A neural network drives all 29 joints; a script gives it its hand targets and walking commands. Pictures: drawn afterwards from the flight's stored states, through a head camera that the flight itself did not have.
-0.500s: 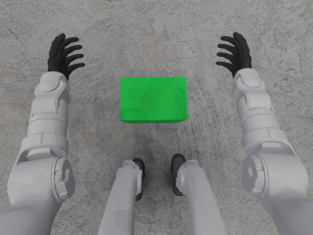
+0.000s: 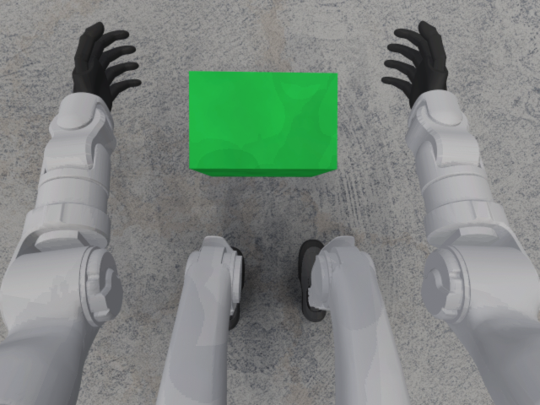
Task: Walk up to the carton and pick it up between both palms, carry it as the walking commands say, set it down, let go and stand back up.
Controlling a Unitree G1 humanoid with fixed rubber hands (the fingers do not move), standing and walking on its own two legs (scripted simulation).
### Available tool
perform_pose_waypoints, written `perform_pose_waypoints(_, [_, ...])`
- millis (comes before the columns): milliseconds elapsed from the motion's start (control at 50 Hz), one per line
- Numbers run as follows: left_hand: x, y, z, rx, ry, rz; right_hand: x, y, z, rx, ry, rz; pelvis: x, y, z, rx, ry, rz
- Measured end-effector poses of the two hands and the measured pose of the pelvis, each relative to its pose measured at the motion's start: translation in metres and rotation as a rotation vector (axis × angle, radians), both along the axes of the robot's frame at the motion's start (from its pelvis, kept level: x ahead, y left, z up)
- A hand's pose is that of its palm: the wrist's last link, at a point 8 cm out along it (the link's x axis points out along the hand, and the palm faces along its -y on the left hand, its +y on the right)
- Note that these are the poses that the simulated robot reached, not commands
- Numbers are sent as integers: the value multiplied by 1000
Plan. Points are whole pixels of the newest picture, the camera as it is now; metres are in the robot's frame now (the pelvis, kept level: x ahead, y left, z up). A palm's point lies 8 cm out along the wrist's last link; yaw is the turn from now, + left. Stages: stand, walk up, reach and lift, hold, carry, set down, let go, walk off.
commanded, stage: reach and lift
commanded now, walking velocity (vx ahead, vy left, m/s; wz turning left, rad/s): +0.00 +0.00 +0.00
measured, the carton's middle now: (262, 134) +0.49 +0.03 -0.39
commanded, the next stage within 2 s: none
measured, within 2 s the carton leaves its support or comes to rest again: neither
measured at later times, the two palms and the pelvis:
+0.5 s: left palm (141, 123) +0.48 +0.24 -0.27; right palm (380, 120) +0.50 -0.17 -0.26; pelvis -0.02 +0.01 -0.11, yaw +0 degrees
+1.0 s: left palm (161, 128) +0.49 +0.23 -0.35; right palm (371, 119) +0.51 -0.18 -0.33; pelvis -0.03 +0.00 -0.16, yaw +0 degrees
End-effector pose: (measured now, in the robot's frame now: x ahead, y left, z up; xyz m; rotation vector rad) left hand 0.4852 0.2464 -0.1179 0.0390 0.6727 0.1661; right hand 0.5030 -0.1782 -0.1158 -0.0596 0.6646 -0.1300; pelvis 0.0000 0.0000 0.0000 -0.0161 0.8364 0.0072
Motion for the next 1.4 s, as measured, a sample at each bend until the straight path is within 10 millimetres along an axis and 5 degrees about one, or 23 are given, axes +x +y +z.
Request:
perform_pose_waypoints(220, [2,14,-56,0,-1,32,3,7,-62,1,24,8,-7,4,-54,-6,-18,0])
perform_pose_waypoints(540, [-8,-5,-161,-10,53,30,-7,4,-158,-8,48,-4,-18,6,-122,-7,-82,9])
perform_pose_waypoints(700, [-9,5,-192,12,56,58,-7,12,-200,6,69,3,-23,3,-147,4,-132,15])
perform_pose_waypoints(900, [4,-12,-221,-21,26,35,9,3,-210,-21,32,-3,-29,3,-160,-2,-238,13])
perform_pose_waypoints(1060, [-5,-17,-233,-14,44,27,6,-2,-212,-31,39,-15,-34,4,-160,-3,-316,6])
perform_pose_waypoints(1400, [6,-24,-196,-24,50,28,-1,37,-200,28,80,8,-30,1,-160,2,-245,23])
